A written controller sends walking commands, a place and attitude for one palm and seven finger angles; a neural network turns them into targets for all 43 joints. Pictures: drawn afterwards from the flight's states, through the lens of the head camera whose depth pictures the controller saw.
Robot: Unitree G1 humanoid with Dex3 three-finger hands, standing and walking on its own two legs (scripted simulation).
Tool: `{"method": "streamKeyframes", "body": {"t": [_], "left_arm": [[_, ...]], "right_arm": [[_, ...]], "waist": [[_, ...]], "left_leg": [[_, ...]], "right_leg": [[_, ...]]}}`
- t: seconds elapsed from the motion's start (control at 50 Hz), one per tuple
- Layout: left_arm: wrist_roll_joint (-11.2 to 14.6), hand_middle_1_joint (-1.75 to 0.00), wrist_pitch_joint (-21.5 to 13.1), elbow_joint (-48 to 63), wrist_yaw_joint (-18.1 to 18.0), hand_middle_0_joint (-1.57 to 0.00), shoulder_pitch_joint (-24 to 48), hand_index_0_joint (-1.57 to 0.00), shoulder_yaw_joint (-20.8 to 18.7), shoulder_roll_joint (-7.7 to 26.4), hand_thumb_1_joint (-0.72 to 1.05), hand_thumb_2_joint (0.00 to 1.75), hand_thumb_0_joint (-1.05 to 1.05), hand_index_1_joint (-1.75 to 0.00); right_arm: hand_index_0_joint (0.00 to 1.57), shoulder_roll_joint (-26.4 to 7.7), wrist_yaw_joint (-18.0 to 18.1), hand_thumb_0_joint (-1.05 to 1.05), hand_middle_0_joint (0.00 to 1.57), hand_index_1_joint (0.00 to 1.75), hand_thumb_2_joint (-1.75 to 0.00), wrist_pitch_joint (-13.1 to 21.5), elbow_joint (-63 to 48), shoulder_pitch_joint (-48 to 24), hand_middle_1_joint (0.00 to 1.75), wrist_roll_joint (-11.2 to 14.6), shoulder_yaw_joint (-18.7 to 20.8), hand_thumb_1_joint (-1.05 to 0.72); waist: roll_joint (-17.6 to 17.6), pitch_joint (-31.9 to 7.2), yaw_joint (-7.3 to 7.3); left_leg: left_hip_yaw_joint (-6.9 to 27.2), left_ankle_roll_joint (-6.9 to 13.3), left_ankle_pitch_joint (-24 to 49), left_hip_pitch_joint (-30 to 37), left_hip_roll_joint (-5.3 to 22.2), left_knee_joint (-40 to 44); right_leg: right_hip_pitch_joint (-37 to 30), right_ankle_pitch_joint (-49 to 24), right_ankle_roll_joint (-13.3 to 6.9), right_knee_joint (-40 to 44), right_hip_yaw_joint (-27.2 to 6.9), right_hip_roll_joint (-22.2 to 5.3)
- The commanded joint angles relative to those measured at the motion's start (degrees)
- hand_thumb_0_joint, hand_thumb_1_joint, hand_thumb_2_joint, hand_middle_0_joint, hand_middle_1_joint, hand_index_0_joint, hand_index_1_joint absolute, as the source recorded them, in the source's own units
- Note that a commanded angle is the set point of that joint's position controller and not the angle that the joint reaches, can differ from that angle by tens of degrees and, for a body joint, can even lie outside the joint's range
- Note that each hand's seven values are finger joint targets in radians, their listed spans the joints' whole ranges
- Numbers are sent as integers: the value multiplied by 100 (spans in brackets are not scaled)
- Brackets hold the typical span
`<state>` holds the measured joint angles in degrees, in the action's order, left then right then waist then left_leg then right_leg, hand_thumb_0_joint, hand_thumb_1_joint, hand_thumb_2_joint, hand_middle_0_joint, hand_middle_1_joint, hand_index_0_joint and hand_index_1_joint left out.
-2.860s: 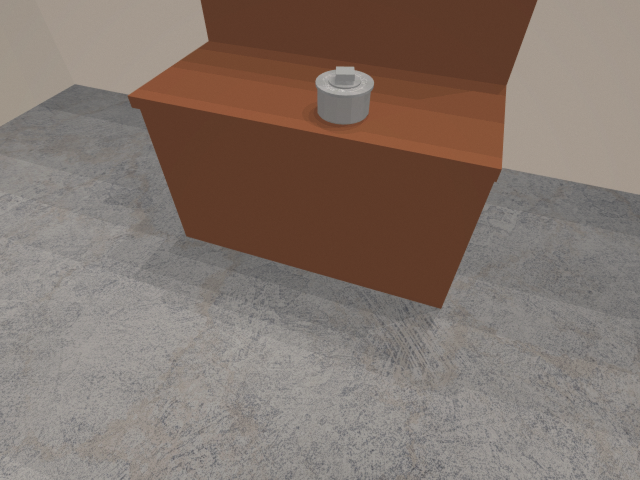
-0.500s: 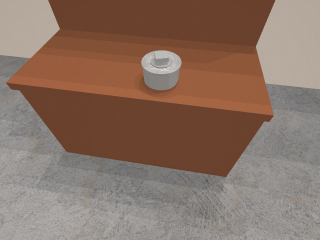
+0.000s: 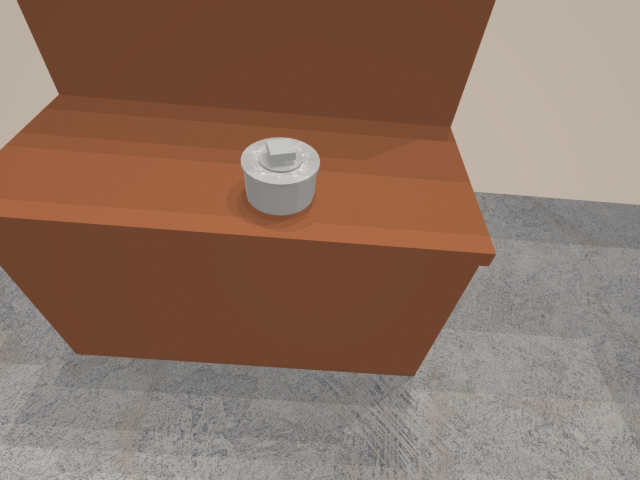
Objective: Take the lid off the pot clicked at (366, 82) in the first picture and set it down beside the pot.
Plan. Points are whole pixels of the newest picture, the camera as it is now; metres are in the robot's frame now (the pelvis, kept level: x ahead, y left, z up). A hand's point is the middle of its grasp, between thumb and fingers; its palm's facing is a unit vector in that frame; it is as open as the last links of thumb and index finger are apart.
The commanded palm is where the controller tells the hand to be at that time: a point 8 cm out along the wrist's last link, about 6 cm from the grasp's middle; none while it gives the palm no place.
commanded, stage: take the last steps up to it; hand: left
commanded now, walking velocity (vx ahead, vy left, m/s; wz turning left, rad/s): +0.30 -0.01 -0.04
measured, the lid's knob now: (280, 150) +0.72 +0.09 +0.01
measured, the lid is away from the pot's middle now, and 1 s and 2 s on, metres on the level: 0.00 0.00 0.00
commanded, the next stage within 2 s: come to a stop and stand still in 0.54 s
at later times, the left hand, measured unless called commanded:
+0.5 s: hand (231, 453) +0.20 +0.13 -0.16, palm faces +0.06 -0.97 -0.23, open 7.1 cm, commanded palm none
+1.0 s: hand (212, 466) +0.19 +0.15 -0.18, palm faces +0.05 -0.98 -0.19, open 7.3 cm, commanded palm none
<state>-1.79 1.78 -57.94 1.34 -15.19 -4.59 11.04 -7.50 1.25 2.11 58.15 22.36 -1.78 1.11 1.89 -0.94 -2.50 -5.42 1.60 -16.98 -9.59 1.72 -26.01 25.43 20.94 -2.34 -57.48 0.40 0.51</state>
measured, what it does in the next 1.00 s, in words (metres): walks ahead: right foot, then left foot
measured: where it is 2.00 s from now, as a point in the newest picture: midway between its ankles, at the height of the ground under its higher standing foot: outside the picture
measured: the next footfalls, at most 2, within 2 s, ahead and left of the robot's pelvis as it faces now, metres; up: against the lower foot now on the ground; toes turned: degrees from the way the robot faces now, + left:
right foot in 0.30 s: +0.19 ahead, -0.15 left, +0.00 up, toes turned -8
left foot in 0.74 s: +0.31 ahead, +0.07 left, +0.00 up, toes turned +4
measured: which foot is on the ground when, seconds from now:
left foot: down 0.00-0.30, up 0.32-0.72, down 0.74-1.00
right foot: up 0.00-0.28, down 0.30-0.76, up 0.78-1.00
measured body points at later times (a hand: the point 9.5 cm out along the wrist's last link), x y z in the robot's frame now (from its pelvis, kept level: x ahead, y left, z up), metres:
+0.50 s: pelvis +0.14 -0.06 +0.00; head +0.16 -0.08 +0.45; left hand +0.20 +0.18 -0.14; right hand +0.15 -0.29 -0.17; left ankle +0.13 +0.07 -0.66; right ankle +0.16 -0.14 -0.74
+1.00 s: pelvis +0.20 -0.02 +0.00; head +0.23 -0.01 +0.45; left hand +0.19 +0.21 -0.17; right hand +0.31 -0.24 -0.14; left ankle +0.27 +0.07 -0.74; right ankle +0.16 -0.16 -0.69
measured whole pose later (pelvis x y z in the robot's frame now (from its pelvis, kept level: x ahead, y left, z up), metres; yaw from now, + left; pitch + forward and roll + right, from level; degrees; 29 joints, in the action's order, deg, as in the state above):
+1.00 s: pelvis +0.20 -0.02 +0.00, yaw -2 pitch -1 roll -1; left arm -1.1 2.7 -61.5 -2.4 -17.0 -2.3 9.3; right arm -6.7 2.8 -0.4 57.4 5.4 -0.4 1.4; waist 1.3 4.7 1.8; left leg -6.3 2.9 -7.6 -17.0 1.5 -25.5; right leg 19.6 28.9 1.7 -51.9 -0.6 -1.1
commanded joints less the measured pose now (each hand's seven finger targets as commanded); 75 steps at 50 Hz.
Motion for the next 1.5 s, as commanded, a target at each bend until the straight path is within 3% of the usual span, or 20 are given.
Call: {"method": "streamKeyframes", "body": {"t": [0.0,0.16,0.24,0.26,0.28,0.3,0.36,0.46,0.68,0.74,0.84,0.92,0.98,1.08,1.12,1.16,1.18,1.28,1.42,1.48], "left_arm": [[33,-30,-285,539,71,-20,330,-20,-45,232,90,90,0,-30],[55,-30,-325,706,55,-20,995,-20,90,5,90,90,0,-30],[35,-30,-435,244,12,-20,-280,-20,-26,249,90,90,0,-30],[4,-30,-515,-20,-46,-20,-1088,-20,-113,603,90,90,0,-30],[19,-30,-553,-148,-133,-20,-1689,-20,-282,1269,90,90,0,-30],[128,-30,-523,-192,-174,-20,-1808,-20,-245,1249,90,90,0,-30],[111,-30,-537,46,-244,-20,-596,-20,-61,495,90,90,0,-30],[60,-30,-632,105,-258,-20,-430,-20,74,197,90,90,0,-30],[77,-30,-502,-276,-315,-20,-636,-20,138,355,90,90,0,-30],[157,-30,-336,-411,-414,-20,-1159,-20,274,-60,90,90,0,-30],[92,-30,-19,-469,-450,-20,-1127,-20,214,277,90,90,0,-30],[83,-30,68,-274,-396,-20,-897,-20,118,271,90,90,0,-30],[60,-30,129,-105,-364,-20,-825,-20,70,158,90,90,0,-30],[62,-30,21,-302,-330,-20,-1148,-20,164,58,90,90,0,-30],[9,-30,-55,-445,-339,-20,-1409,-20,190,255,90,90,0,-30],[9,-30,-69,-181,-366,-20,-826,-20,171,895,90,90,0,-30],[13,-30,-75,22,-388,-20,-310,-20,125,1075,90,90,0,-30],[48,-30,-263,55,-353,-20,-149,-20,85,797,90,90,0,-30],[24,-30,-259,-153,-383,-20,-830,-20,-5,831,90,90,0,-30],[112,-30,-244,-213,-402,-20,-446,-20,55,612,90,90,0,-30]], "right_arm": [[20,-839,105,0,20,30,-90,250,-96,345,30,48,123,-90],[20,-832,93,0,20,30,-90,236,328,846,30,3,143,-90],[20,-837,62,0,20,30,-90,187,373,528,30,47,152,-90],[20,-718,15,0,20,30,-90,207,347,496,30,113,147,-90],[20,-335,-12,0,20,30,-90,237,154,642,30,168,95,-90],[20,-622,23,0,20,30,-90,190,44,263,30,133,143,-90],[20,-445,-19,0,20,30,-90,96,61,-172,30,73,200,-90],[20,-191,-86,0,20,30,-90,-100,104,-42,30,40,189,-90],[20,-318,-66,0,20,30,-90,51,-111,-852,30,92,66,-90],[20,-1074,72,0,20,30,-90,36,-6,-515,30,99,132,-90],[20,-974,265,0,20,30,-90,-141,14,-816,30,127,129,-90],[20,-1067,259,0,20,30,-90,-254,-111,-1029,30,111,245,-90],[20,-1068,196,0,20,30,-90,-300,-232,-1237,30,70,319,-90],[20,-1048,52,0,20,30,-90,-359,-135,-1345,30,35,316,-90],[20,-805,-3,0,20,30,-90,-430,-72,-1239,30,96,267,-90],[20,-464,-43,0,20,30,-90,-537,-187,-1151,30,99,214,-90],[20,-689,-78,0,20,30,-90,-555,-201,-1189,30,51,284,-90],[20,-661,-158,0,20,30,-90,-398,98,-404,30,39,274,-90],[20,-554,-33,0,20,30,-90,-261,-136,-630,30,103,147,-90],[20,-469,45,0,20,30,-90,-173,171,-6,30,132,62,-90]], "waist": [[-669,631,124],[-1031,685,-129],[-531,137,489],[23,-347,830],[1699,-837,917],[1130,-646,940],[469,365,435],[438,361,107],[316,197,247],[-954,-398,343],[-1233,67,324],[-453,-275,305],[-876,-368,334],[-1160,-64,439],[-396,327,531],[1292,944,359],[1127,1091,312],[495,1001,166],[882,104,629],[570,-127,280]], "left_leg": [[1289,762,407,547,1284,1799],[649,839,2081,772,1318,1311],[248,476,1982,-51,928,-87],[25,248,1401,-858,637,-1332],[-323,-68,-1280,-2316,-122,-3069],[311,1,-1808,-2546,8,-4158],[586,-20,-581,-2521,513,-4486],[253,-266,181,-1934,469,-3421],[189,-263,1271,-254,33,71],[1436,434,5222,847,1600,119],[1571,762,5496,321,1782,727],[1278,995,4581,350,1766,568],[1093,845,2614,-86,1588,835],[1188,406,-1192,-1121,1175,1311],[785,-2,-1855,-1703,528,889],[156,-366,-1092,-1385,-169,-959],[344,-340,-907,-1039,-91,-1923],[336,-289,-112,-1565,-66,-2565],[265,-339,-702,-1192,-104,-855],[354,-269,634,359,-106,776]], "right_leg": [[1312,-629,124,-485,-56,-375],[661,-375,168,1594,550,-443],[-1738,-1122,28,2854,744,-79],[-3041,-1038,-228,3038,-46,-682],[-4111,-1242,-871,3820,-2471,-2382],[-3584,-1454,-1181,4284,-2885,-2685],[-1800,-1215,-970,4519,-1611,-2085],[-1085,-2544,-782,4594,-172,-1536],[-1632,-3334,-366,3548,71,-1153],[-1122,-55,271,2723,352,-424],[-782,1105,368,1137,-89,-358],[-425,872,391,165,-247,-270],[-523,652,407,242,-202,-243],[-1718,70,243,2361,228,-181],[-2185,125,211,3716,119,-263],[-311,2953,-417,5522,-2073,-1828],[545,3127,-632,5844,-2352,-2133],[-621,422,-435,4886,-959,-1450],[-2157,-2073,-764,4021,-1090,-1783],[-1486,-2257,-299,3372,-623,-1235]]}}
